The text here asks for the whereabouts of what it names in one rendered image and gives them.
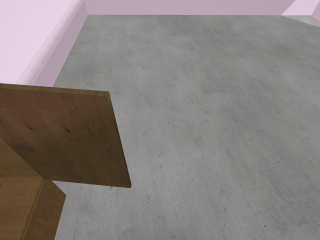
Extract cupboard door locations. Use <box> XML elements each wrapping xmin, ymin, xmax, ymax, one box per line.
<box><xmin>0</xmin><ymin>83</ymin><xmax>132</xmax><ymax>188</ymax></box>

